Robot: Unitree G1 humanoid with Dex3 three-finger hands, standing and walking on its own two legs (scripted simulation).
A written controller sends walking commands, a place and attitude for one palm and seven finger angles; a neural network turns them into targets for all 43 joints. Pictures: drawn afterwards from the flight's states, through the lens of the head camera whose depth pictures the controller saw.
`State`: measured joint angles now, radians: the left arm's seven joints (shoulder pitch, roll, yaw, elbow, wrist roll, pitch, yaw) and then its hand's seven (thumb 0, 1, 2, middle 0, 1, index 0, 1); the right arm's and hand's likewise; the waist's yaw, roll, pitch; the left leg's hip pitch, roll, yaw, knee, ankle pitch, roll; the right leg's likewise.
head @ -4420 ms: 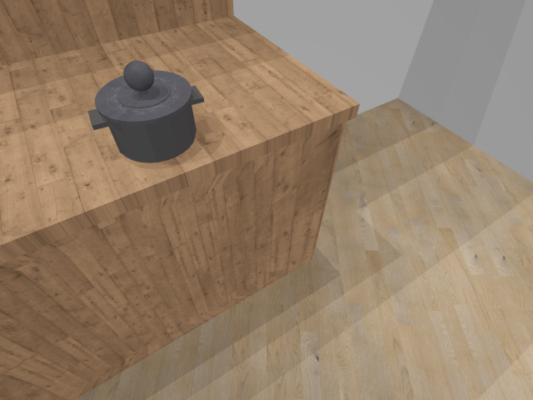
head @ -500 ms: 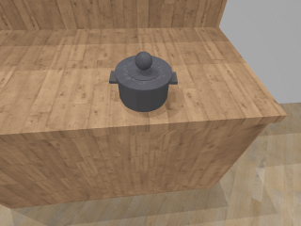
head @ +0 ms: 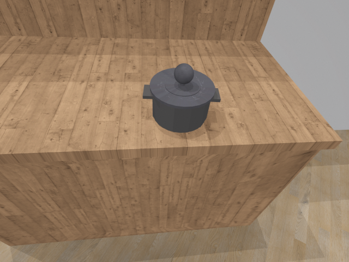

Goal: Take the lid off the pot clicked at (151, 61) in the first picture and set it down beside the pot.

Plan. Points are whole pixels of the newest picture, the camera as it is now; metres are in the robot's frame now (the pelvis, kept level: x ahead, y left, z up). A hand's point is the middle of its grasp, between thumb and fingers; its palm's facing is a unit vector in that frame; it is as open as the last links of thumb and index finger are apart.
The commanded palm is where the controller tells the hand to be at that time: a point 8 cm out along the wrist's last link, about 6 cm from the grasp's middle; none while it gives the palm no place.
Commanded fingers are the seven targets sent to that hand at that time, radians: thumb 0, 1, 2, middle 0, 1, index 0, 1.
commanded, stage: look again from close up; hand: left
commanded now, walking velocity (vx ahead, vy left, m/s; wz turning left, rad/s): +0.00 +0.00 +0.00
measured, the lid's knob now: (183, 73) +0.52 +0.02 +0.18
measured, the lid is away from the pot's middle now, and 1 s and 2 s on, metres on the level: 0.00 0.00 0.00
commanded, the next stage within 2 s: shuffle to correct the standing spot in 0.66 s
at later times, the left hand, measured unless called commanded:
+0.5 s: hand out of the picture -0.04 +0.21 -0.18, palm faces +0.01 -0.98 -0.19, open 7.4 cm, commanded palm none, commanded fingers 0.00 0.90 0.90 -0.20 -0.30 -0.20 -0.30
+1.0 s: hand out of the picture -0.06 +0.16 -0.17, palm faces +0.05 -0.99 -0.16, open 7.4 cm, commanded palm none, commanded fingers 0.00 0.90 0.90 -0.20 -0.30 -0.20 -0.30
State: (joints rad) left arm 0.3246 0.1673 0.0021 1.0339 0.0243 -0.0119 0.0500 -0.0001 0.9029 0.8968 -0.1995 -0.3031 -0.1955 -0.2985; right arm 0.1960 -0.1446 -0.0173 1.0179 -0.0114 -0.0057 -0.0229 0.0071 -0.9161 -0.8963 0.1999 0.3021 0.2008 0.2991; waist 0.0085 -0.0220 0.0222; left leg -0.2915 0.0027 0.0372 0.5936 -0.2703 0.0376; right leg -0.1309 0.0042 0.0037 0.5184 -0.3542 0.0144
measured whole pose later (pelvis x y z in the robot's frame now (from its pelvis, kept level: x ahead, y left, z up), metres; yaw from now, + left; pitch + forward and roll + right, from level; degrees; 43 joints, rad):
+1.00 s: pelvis -0.02 -0.01 +0.01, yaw +2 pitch +0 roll +0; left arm 0.38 0.18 0.01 1.07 0.03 0.01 0.02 0.00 0.90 0.90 -0.20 -0.30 -0.19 -0.30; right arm 0.29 -0.13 -0.04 1.08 -0.02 0.01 -0.02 0.01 -0.92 -0.90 0.20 0.30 0.20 0.30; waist -0.01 -0.04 0.00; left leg -0.31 -0.03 0.01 0.48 -0.17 0.05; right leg -0.18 -0.02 -0.02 0.50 -0.33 0.00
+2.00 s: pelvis +0.10 -0.16 +0.00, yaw +8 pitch +0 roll -2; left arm 0.26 0.20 0.06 0.97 0.03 0.07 0.00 0.01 0.92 0.90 -0.20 -0.30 -0.20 -0.30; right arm 0.22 -0.11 -0.02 0.96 -0.03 -0.01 -0.06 0.00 -0.91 -0.90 0.20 0.30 0.20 0.30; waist -0.01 -0.10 0.08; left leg -0.28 0.04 0.10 0.57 -0.29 0.05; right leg -0.46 0.04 0.03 1.12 -0.44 0.01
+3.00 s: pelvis +0.06 -0.19 +0.01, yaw +7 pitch -1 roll +0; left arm 0.25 0.16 0.01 1.03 0.02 0.01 0.03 0.00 0.91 0.90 -0.20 -0.30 -0.19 -0.30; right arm 0.26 -0.16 -0.02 1.02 -0.02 0.01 -0.03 0.01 -0.94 -0.90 0.20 0.30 0.20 0.30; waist -0.01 -0.01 0.04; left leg -0.24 -0.05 0.05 0.46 -0.21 0.04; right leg -0.20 0.00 -0.01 0.49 -0.28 -0.01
